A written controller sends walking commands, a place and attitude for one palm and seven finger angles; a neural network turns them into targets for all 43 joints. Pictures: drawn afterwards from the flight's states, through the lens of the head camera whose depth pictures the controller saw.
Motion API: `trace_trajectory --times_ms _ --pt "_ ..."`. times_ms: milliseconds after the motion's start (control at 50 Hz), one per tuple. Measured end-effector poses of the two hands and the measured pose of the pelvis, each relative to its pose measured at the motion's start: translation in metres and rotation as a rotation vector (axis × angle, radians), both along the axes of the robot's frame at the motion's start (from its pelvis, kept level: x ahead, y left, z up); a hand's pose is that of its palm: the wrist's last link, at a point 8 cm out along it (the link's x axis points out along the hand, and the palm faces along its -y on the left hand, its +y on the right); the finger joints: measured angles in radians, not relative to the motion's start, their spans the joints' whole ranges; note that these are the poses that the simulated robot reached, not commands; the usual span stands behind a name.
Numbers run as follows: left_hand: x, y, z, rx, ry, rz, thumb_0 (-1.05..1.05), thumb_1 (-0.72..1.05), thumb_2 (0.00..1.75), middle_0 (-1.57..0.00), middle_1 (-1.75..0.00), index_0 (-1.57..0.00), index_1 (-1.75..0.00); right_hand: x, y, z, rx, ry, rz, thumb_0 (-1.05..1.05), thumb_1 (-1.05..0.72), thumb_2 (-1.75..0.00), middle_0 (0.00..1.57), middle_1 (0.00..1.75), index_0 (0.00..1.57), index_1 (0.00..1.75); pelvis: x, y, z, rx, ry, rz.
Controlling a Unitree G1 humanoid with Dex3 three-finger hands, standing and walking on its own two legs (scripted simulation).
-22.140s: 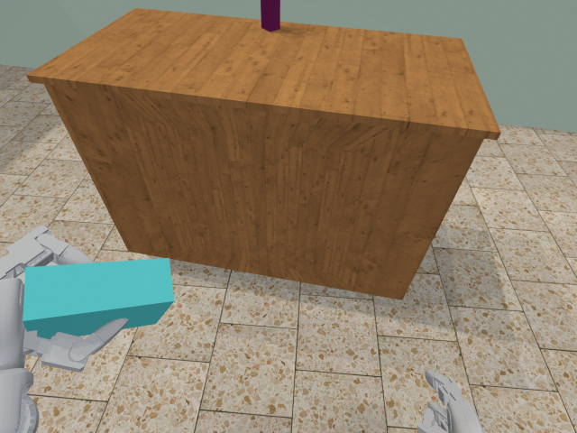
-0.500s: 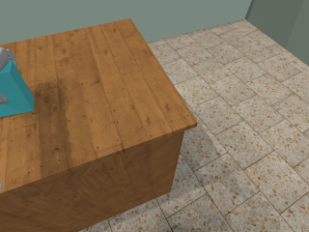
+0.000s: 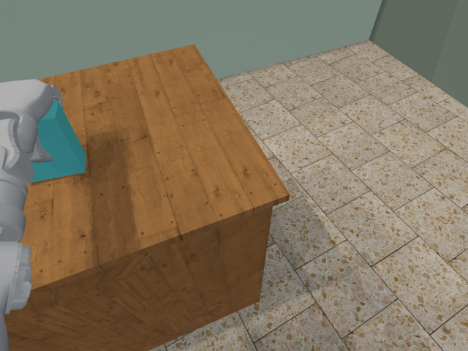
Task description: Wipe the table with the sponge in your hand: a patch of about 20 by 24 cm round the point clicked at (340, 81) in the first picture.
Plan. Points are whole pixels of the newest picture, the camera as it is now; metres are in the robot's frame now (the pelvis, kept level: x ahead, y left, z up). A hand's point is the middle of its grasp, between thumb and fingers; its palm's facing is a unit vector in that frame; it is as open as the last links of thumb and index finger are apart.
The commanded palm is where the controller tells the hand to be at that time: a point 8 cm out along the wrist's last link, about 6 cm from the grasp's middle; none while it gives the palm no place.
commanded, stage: wipe back along the middle lane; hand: left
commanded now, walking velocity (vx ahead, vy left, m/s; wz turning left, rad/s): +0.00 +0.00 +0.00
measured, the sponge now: (46, 153) +0.41 +0.35 +0.11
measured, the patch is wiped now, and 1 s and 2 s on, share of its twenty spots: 0.65 0.70 0.75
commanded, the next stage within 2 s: slide across to the third lane in 1.56 s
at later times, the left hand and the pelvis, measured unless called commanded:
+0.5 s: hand (38, 149) +0.38 +0.33 +0.16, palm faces -0.02 +0.04 -1.00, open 9.2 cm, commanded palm +0.35 +0.32 +0.18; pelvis +0.00 -0.01 +0.00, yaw +0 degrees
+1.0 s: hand (36, 165) +0.35 +0.32 +0.15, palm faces +0.01 +0.04 -1.00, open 9.2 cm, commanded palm +0.31 +0.30 +0.17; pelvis +0.00 -0.01 +0.00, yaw +0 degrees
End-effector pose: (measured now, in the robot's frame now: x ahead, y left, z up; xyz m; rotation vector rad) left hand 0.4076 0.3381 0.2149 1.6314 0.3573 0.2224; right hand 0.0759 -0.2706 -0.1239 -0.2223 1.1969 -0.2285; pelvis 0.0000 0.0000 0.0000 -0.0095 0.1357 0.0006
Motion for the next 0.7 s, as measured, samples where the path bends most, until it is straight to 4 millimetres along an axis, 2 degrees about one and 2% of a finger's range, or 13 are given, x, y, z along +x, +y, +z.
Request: trace_trajectory --times_ms 120,240,560,700 --pt "-0.006 -0.006 -0.003 -0.01 -0.024 0.001 0.0 -0.47 1.13 -0.81 -1.43 -0.81 -1.48 -0.004 -0.006 0.0 0.003 0.002 -0.018 0.01 -0.91 -0.9 0.2 0.3 0.2 0.3 0.002 -0.003 0.0 0.003 -0.009 -0.012" --pt "-0.018 -0.008 -0.004 -0.022 -0.049 0.027 -0.01 -0.47 1.13 -0.81 -1.44 -0.81 -1.49 0.002 -0.009 0.0 0.01 -0.019 -0.009 0.01 -0.91 -0.9 0.2 0.3 0.2 0.3 0.001 -0.006 0.0 0.006 -0.025 -0.01" --pt "-0.052 -0.022 -0.006 -0.022 -0.089 0.025 -0.01 -0.46 1.13 -0.79 -1.45 -0.79 -1.51 0.055 0.005 0.01 0.04 -0.177 0.071 0.01 -0.91 -0.9 0.2 0.29 0.2 0.3 -0.002 -0.008 -0.001 0.01 -0.059 -0.004" --pt "-0.063 -0.024 -0.006 -0.022 -0.091 0.045 -0.01 -0.45 1.13 -0.79 -1.46 -0.79 -1.51 0.072 0.013 0.014 0.049 -0.225 0.109 0.01 -0.91 -0.9 0.2 0.3 0.2 0.3 -0.005 -0.008 -0.001 0.012 -0.073 0.002"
